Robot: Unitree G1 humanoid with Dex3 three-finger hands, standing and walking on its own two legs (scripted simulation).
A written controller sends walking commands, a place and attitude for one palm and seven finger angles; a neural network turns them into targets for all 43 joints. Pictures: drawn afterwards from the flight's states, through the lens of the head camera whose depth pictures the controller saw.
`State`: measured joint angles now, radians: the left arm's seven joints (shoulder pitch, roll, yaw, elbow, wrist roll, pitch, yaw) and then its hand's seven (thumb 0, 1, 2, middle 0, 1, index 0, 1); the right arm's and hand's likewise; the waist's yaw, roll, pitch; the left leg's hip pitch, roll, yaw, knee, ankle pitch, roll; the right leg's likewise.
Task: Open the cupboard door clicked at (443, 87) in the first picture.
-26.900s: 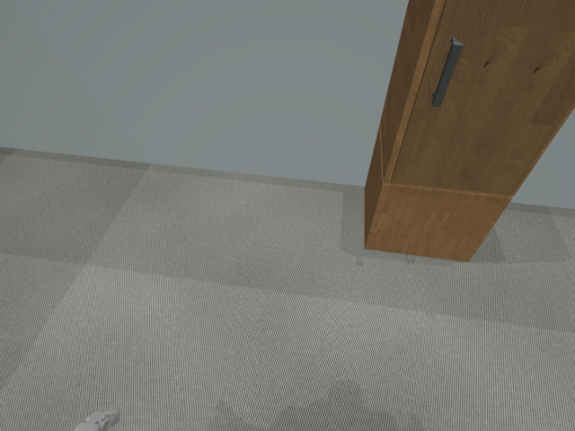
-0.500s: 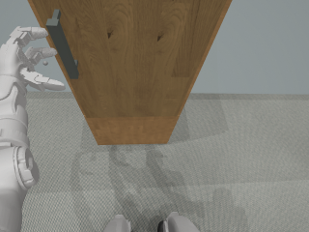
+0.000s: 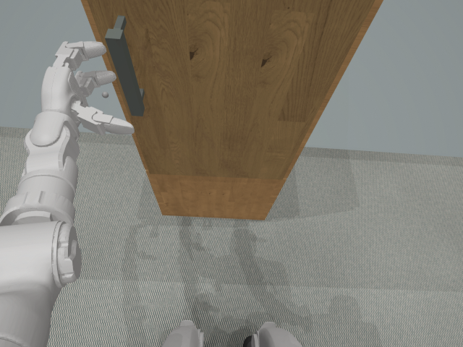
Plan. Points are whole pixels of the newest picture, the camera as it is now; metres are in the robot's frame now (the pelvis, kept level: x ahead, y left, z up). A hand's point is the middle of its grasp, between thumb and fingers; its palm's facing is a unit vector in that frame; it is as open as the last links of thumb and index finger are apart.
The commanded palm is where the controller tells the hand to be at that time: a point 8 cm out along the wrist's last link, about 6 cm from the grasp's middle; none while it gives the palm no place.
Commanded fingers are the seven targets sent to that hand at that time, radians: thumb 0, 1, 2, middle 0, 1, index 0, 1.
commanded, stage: slide the fingers in behind the handle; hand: left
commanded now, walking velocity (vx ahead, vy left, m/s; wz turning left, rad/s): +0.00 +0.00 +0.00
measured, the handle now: (130, 70) +0.55 +0.17 +0.11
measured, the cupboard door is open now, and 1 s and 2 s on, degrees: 1 1 1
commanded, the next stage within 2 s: move the hooked fingers beside the handle in 0.38 s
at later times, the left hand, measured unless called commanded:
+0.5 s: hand (108, 98) +0.49 +0.20 +0.10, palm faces +0.04 -1.00 -0.02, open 15.2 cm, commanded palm +0.48 +0.19 +0.10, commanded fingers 0.00 -0.50 0.30 -0.30 -1.20 -0.30 -1.20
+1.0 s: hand (103, 94) +0.50 +0.21 +0.10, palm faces +0.00 -1.00 -0.01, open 14.7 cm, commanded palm +0.48 +0.22 +0.10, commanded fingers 0.00 -0.50 0.30 -0.30 -1.20 -0.30 -1.20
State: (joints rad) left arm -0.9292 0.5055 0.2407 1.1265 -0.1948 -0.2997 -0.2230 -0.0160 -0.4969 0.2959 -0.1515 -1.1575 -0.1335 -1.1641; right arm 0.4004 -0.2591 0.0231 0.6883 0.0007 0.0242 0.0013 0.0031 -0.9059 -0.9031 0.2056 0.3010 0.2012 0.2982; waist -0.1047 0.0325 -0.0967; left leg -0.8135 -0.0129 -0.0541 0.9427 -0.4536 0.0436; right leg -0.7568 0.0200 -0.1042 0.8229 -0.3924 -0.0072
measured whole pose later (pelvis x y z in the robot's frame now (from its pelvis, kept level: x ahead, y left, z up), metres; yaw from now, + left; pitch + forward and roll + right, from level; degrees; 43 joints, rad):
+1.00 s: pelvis +0.00 +0.00 +0.00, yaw +0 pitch +19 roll -4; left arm -0.94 0.55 0.29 1.16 -0.19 -0.32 -0.29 -0.02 -0.50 0.30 -0.17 -1.17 -0.15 -1.16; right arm 0.39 -0.27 0.03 0.69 0.01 0.01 -0.02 0.00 -0.91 -0.90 0.21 0.30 0.20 0.30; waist -0.12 0.03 -0.09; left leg -0.82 -0.01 -0.05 0.94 -0.45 0.04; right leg -0.77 0.02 -0.09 0.83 -0.39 -0.01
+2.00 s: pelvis -0.01 -0.01 +0.00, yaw -3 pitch +18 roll -4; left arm -0.89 0.68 0.45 1.20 -0.15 -0.32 -0.45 -0.02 -0.50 0.30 -0.30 -1.20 -0.30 -1.20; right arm 0.39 -0.29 0.06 0.61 0.03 0.06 -0.05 0.00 -0.91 -0.90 0.21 0.30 0.20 0.30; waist -0.15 0.02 -0.08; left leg -0.81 0.02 -0.01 0.94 -0.44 0.04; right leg -0.78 0.05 -0.05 0.83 -0.37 -0.01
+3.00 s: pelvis +0.00 +0.00 +0.00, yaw -4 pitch +20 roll -4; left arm -0.88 0.71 0.47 1.19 -0.14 -0.28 -0.46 -0.02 -0.50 0.30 -0.30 -1.20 -0.30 -1.20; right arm 0.41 -0.29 0.06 0.60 0.02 0.08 -0.04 0.00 -0.90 -0.90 0.21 0.30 0.20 0.30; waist -0.16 0.02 -0.10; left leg -0.83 0.02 0.00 0.94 -0.46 0.05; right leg -0.79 0.05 -0.05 0.82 -0.37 0.00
